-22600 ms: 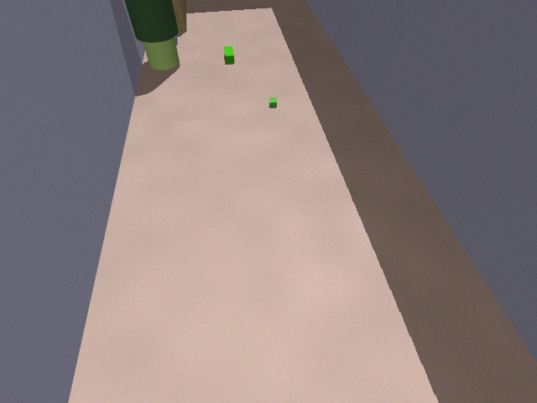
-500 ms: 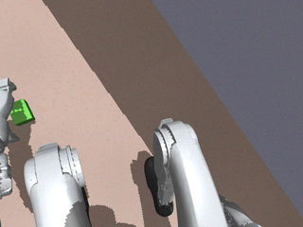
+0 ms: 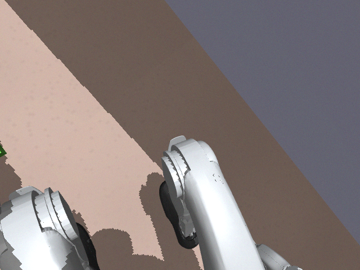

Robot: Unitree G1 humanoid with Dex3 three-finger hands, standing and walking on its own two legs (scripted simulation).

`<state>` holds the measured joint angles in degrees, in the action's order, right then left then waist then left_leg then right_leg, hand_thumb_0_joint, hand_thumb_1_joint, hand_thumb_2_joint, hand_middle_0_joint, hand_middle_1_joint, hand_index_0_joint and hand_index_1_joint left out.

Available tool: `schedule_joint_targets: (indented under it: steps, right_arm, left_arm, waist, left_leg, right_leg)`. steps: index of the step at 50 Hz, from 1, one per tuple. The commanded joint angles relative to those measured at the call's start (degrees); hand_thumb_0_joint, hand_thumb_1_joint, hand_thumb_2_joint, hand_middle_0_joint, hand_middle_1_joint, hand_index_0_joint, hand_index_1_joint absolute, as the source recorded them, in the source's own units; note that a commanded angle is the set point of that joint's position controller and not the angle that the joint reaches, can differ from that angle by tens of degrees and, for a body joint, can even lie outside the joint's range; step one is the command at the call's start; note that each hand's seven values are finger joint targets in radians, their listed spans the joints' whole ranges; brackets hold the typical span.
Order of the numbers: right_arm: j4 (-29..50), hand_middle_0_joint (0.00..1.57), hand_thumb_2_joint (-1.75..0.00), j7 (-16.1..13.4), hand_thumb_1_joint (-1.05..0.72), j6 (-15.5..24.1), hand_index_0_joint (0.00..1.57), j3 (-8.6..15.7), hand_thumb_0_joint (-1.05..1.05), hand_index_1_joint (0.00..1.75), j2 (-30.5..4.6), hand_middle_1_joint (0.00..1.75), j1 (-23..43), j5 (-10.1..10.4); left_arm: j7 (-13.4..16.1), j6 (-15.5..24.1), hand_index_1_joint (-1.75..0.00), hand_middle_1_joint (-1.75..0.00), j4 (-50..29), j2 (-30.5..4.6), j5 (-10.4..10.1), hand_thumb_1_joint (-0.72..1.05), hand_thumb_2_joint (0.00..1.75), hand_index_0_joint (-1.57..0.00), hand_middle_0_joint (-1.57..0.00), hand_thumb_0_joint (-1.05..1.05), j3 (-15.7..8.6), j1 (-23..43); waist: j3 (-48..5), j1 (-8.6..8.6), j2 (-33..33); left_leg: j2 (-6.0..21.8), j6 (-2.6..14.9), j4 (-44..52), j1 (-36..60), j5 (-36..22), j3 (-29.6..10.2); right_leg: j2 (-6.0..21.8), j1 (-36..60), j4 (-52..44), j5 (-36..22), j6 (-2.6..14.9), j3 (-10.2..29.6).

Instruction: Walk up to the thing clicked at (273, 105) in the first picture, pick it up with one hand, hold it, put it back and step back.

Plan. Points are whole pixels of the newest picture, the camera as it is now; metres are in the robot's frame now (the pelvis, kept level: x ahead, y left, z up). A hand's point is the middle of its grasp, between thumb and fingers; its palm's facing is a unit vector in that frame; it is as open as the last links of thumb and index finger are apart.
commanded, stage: rest palm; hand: left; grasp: from above
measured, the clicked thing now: out of the picture +0.41 +0.30 -0.28
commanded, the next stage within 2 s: close in 0.74 s
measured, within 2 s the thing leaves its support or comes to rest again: neither
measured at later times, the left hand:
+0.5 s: hand out of the picture +0.42 +0.30 -0.24, palm faces -0.33 -0.17 -0.93, open 14.4 cm
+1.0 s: hand out of the picture +0.41 +0.30 -0.25, palm faces -0.38 -0.20 -0.91, open 13.8 cm
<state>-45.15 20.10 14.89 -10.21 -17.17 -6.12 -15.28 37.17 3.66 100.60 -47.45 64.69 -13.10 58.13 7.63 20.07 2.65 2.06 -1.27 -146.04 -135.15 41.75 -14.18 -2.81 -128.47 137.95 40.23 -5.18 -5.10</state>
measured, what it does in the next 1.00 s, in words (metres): stands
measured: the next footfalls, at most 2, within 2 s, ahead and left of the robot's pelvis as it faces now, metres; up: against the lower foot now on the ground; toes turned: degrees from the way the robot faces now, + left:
none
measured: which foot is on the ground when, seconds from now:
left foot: down 0.00-1.00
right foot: down 0.00-1.00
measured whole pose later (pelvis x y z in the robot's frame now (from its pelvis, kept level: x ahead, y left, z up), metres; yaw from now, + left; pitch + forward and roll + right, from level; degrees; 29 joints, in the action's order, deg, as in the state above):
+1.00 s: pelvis -0.01 +0.00 +0.00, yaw -2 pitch +24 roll -15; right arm -43.8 22.8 22.3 -15.8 -19.1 -3.8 -16.1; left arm 44.5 9.6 105.0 -51.6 68.2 -8.0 56.7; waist 10.4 20.3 7.5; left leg 1.4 -1.7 -147.9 -132.5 41.0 -18.2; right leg -3.6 -124.5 137.2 38.5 -5.1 -8.3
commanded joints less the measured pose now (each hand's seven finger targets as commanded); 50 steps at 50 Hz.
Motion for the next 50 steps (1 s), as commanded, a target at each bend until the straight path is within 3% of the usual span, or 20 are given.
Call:
schedule_joint_targets:
  steps: [1,3,4,5,7,9,13,16,20,23,24,27,28,30,33,37,40,41,44,50]
  right_arm:
    - [0.0,0.20,-0.90,-0.5,-0.90,0.0,0.20,4.5,0.00,0.30,-18.3,0.30,-12.3,0.7]
    - [0.0,0.20,-0.90,-0.3,-0.89,0.2,0.20,3.4,0.00,0.30,-18.0,0.30,-12.6,0.7]
    - [-0.2,0.20,-0.90,-0.5,-0.89,0.0,0.20,3.8,0.00,0.30,-18.7,0.30,-12.8,0.5]
    - [0.3,0.20,-0.90,-0.5,-0.89,0.3,0.20,3.9,0.00,0.30,-18.8,0.30,-12.2,0.6]
    - [-0.5,0.20,-0.90,-0.8,-0.89,0.4,0.20,3.4,0.00,0.30,-19.5,0.30,-12.5,0.2]
    - [-0.1,0.20,-0.90,-0.8,-0.88,0.9,0.20,2.9,0.00,0.30,-19.3,0.30,-12.0,-0.3]
    - [-0.8,0.20,-0.89,-1.1,-0.87,1.8,0.20,3.1,0.00,0.30,-20.0,0.30,-9.7,-0.8]
    - [-0.7,0.20,-0.90,-0.5,-0.88,2.6,0.20,3.6,0.00,0.30,-20.4,0.30,-8.9,-1.3]
    - [-0.7,0.20,-0.90,0.6,-0.88,4.2,0.20,4.5,0.00,0.30,-21.4,0.30,-8.0,-0.7]
    - [0.4,0.20,-0.90,1.6,-0.89,5.4,0.20,3.8,0.00,0.30,-21.3,0.30,-7.8,-0.9]
    - [0.1,0.20,-0.90,1.9,-0.89,6.1,0.20,4.0,0.00,0.30,-21.5,0.30,-7.0,-0.7]
    - [-0.2,0.20,-0.90,2.3,-0.89,6.8,0.20,3.3,0.00,0.30,-20.8,0.30,-8.1,-0.6]
    - [-0.4,0.20,-0.90,2.3,-0.89,7.0,0.20,3.0,0.00,0.30,-20.6,0.30,-7.5,-0.3]
    - [-0.1,0.20,-0.90,2.6,-0.89,7.5,0.20,2.6,0.00,0.30,-20.6,0.30,-7.9,-0.6]
    - [0.0,0.20,-0.90,2.5,-0.89,7.7,0.20,2.4,0.00,0.30,-21.4,0.30,-7.7,-0.3]
    - [0.3,0.20,-0.90,2.8,-0.90,7.6,0.20,1.1,0.00,0.30,-21.0,0.30,-8.4,-0.5]
    - [-0.7,0.20,-0.90,2.7,-0.89,7.8,0.20,0.6,0.00,0.30,-21.6,0.30,-8.7,-0.1]
    - [-0.1,0.20,-0.90,2.8,-0.89,7.8,0.20,0.5,0.00,0.30,-21.6,0.30,-9.5,-0.4]
    - [0.0,0.20,-0.90,2.4,-0.89,7.4,0.20,0.2,0.00,0.30,-22.5,0.30,-9.1,-0.2]
    - [0.2,0.20,-0.90,2.0,-0.88,7.7,0.20,0.6,0.00,0.30,-22.3,0.30,-7.6,-0.5]
  left_arm:
    - [0.4,3.2,-0.97,-0.95,-6.7,-12.9,-0.8,-0.59,1.00,-0.04,-0.06,0.00,-0.2,8.5]
    - [0.5,5.3,-0.96,-0.95,-6.6,-12.7,0.1,-0.59,1.00,-0.04,-0.06,0.00,1.3,11.1]
    - [0.9,6.4,-0.96,-0.94,-7.2,-13.6,0.3,-0.59,1.01,-0.04,-0.06,0.00,0.5,10.9]
    - [1.0,7.2,-0.95,-0.92,-7.0,-12.5,0.9,-0.61,1.02,-0.04,-0.07,0.00,2.5,12.6]
    - [2.4,9.0,-0.95,-0.92,-6.2,-14.5,2.2,-0.59,1.02,-0.04,-0.07,0.00,1.3,12.7]
    - [4.1,10.1,-0.93,-0.91,-5.5,-13.9,3.7,-0.58,1.01,-0.05,-0.07,0.00,2.2,13.1]
    - [8.5,9.4,-0.93,-0.91,-1.4,-12.8,6.8,-0.54,0.99,-0.05,-0.07,0.00,3.1,11.5]
    - [11.0,6.7,-0.94,-0.92,0.2,-12.4,8.0,-0.55,0.99,-0.05,-0.07,0.00,4.0,12.4]
    - [13.1,2.9,-0.94,-0.92,0.0,-11.6,6.8,-0.55,0.99,-0.05,-0.07,0.00,4.3,13.3]
    - [13.2,0.6,-0.95,-0.94,0.0,-12.7,4.6,-0.56,0.99,-0.05,-0.07,0.00,2.2,14.6]
    - [12.5,0.0,-0.96,-0.94,0.7,-11.3,3.9,-0.55,0.98,-0.05,-0.07,0.00,3.4,15.0]
    - [9.9,-1.1,-0.97,-0.96,3.1,-11.9,1.8,-0.55,0.97,-0.05,-0.07,0.00,1.9,13.3]
    - [8.7,-1.2,-0.98,-0.97,3.0,-11.7,1.0,-0.56,0.97,-0.05,-0.07,0.00,2.6,12.2]
    - [6.4,-0.7,-0.98,-0.97,1.7,-11.3,0.4,-0.55,0.96,-0.06,-0.07,0.00,3.7,13.1]
    - [5.1,1.2,-0.99,-0.98,-0.8,-12.3,0.0,-0.54,0.96,-0.07,-0.07,0.00,4.3,13.0]
    - [4.4,4.2,-0.98,-0.98,-2.6,-9.9,0.2,-0.53,0.95,-0.08,-0.09,0.00,7.5,13.1]
    - [5.5,6.1,-0.98,-0.97,-1.7,-10.7,0.1,-0.54,0.96,-0.07,-0.08,0.00,7.2,12.3]
    - [6.0,6.4,-0.96,-0.95,-1.4,-10.2,0.7,-0.53,0.96,-0.08,-0.09,0.00,7.2,12.3]
    - [8.6,7.0,-0.92,-0.92,-2.0,-13.4,2.2,-0.41,0.89,-0.17,-0.17,0.00,5.6,11.9]
    - [10.9,4.9,-0.89,-0.90,-0.7,-14.9,3.7,-0.32,0.82,-0.21,-0.20,0.00,5.0,12.3]
  waist:
    - [-41.8,0.47,-20.6]
    - [-39.5,1.92,-19.6]
    - [-39.5,1.55,-20.5]
    - [-38.4,2.12,-20.7]
    - [-38.0,2.26,-20.8]
    - [-37.1,2.41,-21.4]
    - [-33.4,2.41,-21.2]
    - [-31.4,3.05,-22.1]
    - [-30.5,3.68,-21.3]
    - [-30.8,4.15,-22.0]
    - [-29.8,3.96,-22.7]
    - [-30.0,3.96,-23.1]
    - [-30.0,3.45,-23.4]
    - [-30.6,4.08,-24.0]
    - [-32.6,3.43,-25.6]
    - [-34.5,4.50,-23.4]
    - [-33.5,4.06,-23.8]
    - [-33.9,4.58,-23.1]
    - [-33.1,4.03,-21.5]
    - [-30.0,4.68,-22.6]
  left_leg:
    - [0.0,2.17,13.9,28.8,-17.9,7.6]
    - [0.1,2.36,13.1,27.4,-15.7,7.3]
    - [0.1,2.31,13.6,27.4,-15.1,7.3]
    - [0.1,2.23,12.9,27.5,-13.9,7.4]
    - [0.2,2.09,12.9,27.1,-12.4,7.2]
    - [0.1,1.82,12.9,27.4,-11.5,7.3]
    - [0.2,1.47,14.8,27.3,-6.6,6.6]
    - [0.4,0.92,15.2,27.8,-6.2,6.2]
    - [1.1,0.76,15.5,28.0,-6.7,5.2]
    - [1.1,0.67,14.4,27.8,-9.5,5.7]
    - [1.0,0.56,14.3,27.3,-9.2,5.7]
    - [1.1,0.69,14.5,27.6,-10.8,5.3]
    - [1.1,0.69,14.6,27.3,-10.6,5.2]
    - [1.0,0.88,14.5,29.1,-11.1,4.9]
    - [1.1,0.48,15.6,31.2,-11.3,4.0]
    - [0.9,1.01,13.4,30.7,-13.7,4.8]
    - [1.1,0.76,13.7,30.4,-14.4,4.1]
    - [1.1,0.66,13.6,31.3,-15.3,3.9]
    - [1.2,0.87,13.6,29.3,-13.3,4.2]
    - [1.1,0.65,14.2,28.7,-9.5,4.9]
  right_leg:
    - [-2.1,25.0,-12.0,-21.0,5.79,-8.9]
    - [-2.0,23.3,-11.8,-19.4,5.70,-9.3]
    - [-2.3,24.1,-12.6,-18.8,5.77,-9.2]
    - [-2.2,22.4,-12.3,-17.9,5.80,-9.1]
    - [-2.5,22.3,-12.7,-16.3,5.88,-9.6]
    - [-2.5,21.6,-12.6,-15.4,5.96,-9.9]
    - [-2.9,18.6,-13.7,-10.1,6.32,-10.9]
    - [-2.8,16.4,-12.8,-10.0,6.33,-11.2]
    - [-2.8,15.6,-13.2,-10.9,6.04,-11.1]
    - [-2.4,16.8,-12.4,-14.3,5.73,-10.6]
    - [-2.0,15.5,-11.8,-13.8,5.66,-10.4]
    - [-1.9,16.4,-11.9,-15.1,5.44,-10.7]
    - [-1.9,16.9,-11.7,-14.9,5.49,-10.6]
    - [-1.8,17.2,-11.4,-15.2,5.46,-10.9]
    - [-1.9,18.5,-10.7,-15.1,5.86,-11.4]
    - [-2.7,22.5,-11.4,-18.2,5.55,-11.4]
    - [-2.8,21.2,-11.3,-18.4,5.62,-11.9]
    - [-2.8,21.7,-11.1,-19.3,5.61,-12.2]
    - [-3.2,22.3,-12.5,-17.6,5.56,-12.1]
    - [-3.0,20.6,-13.1,-13.9,5.67,-11.8]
